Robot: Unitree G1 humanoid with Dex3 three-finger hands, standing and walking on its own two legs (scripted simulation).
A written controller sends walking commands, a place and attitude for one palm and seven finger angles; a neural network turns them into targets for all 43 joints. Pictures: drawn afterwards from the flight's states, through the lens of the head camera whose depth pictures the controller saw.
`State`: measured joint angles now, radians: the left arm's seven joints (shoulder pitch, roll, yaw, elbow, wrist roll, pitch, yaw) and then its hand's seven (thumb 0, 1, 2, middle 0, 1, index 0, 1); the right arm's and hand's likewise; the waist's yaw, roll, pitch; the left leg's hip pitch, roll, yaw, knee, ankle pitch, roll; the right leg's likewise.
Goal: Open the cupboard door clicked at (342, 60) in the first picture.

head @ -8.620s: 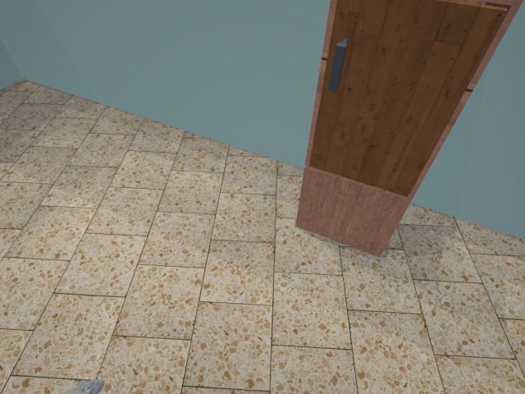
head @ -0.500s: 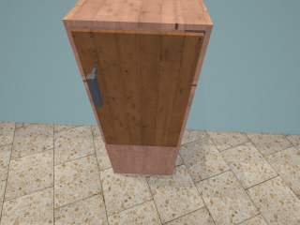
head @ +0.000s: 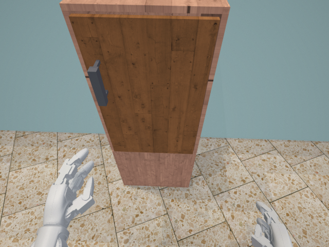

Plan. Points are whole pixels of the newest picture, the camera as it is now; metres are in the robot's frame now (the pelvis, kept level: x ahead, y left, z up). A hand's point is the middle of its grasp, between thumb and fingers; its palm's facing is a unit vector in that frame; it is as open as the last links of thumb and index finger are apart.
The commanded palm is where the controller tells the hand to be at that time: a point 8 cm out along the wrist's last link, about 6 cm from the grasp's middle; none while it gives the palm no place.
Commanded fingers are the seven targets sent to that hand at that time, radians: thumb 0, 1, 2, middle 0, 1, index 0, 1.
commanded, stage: raise the hand with hooked fingers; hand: left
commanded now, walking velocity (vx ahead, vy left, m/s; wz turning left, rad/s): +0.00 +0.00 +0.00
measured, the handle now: (100, 83) +0.54 +0.22 +0.11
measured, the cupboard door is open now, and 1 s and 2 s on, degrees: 0 0 0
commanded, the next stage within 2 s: move the hooked fingers beside the handle in 1.82 s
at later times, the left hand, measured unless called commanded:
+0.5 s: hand (67, 202) +0.21 +0.22 +0.04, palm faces -0.01 -1.00 -0.05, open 10.7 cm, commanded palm +0.18 +0.28 +0.05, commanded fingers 0.00 -0.03 0.50 -0.27 -0.90 -0.27 -0.90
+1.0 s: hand (38, 174) +0.25 +0.28 +0.09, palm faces +0.04 -1.00 -0.06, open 13.5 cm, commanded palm +0.23 +0.33 +0.10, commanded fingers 0.00 -0.50 0.30 -0.30 -1.20 -0.30 -1.20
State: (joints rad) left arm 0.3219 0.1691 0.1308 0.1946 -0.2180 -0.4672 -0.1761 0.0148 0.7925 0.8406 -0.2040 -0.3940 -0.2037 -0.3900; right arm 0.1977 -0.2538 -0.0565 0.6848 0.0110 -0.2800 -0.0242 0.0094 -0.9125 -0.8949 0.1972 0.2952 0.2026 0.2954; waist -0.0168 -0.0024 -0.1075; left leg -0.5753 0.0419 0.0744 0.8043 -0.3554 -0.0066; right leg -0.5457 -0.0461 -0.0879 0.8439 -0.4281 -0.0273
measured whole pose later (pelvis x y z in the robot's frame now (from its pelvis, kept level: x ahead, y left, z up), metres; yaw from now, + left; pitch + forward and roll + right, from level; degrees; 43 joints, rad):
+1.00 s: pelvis -0.01 +0.03 +0.01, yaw +1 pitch +4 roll -2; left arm 0.11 0.36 0.33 0.19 -0.33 -0.21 -0.40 -0.01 -0.38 0.35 -0.29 -1.13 -0.29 -1.13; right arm 0.24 -0.26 0.05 0.57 0.05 -0.26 -0.08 0.01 -0.90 -0.90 0.20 0.30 0.20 0.30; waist 0.02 0.03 -0.05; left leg -0.52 0.04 0.04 0.80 -0.36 0.03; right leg -0.44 -0.04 -0.11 0.75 -0.38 0.01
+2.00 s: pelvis +0.00 +0.01 +0.02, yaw +0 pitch +3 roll -1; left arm -0.12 0.43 0.44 0.45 -0.34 -0.15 -0.50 -0.01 -0.50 0.30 -0.30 -1.20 -0.30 -1.20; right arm 0.26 -0.28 0.06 0.60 0.06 -0.22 -0.10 0.01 -0.90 -0.89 0.20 0.30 0.21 0.30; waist 0.02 0.04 -0.03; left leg -0.42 0.05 0.05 0.68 -0.30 0.01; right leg -0.36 -0.02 -0.10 0.65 -0.34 -0.02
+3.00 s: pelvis +0.00 +0.02 +0.01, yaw -1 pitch +10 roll -2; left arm -0.66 0.56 0.44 1.02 -0.20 -0.28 -0.47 -0.01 -0.50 0.30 -0.30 -1.20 -0.30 -1.20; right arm 0.34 -0.30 0.05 0.63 0.04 -0.07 -0.07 0.00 -0.90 -0.89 0.20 0.30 0.21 0.30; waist -0.07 0.01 -0.04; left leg -0.61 0.06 0.06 0.77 -0.33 0.02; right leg -0.54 -0.02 -0.09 0.73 -0.35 -0.01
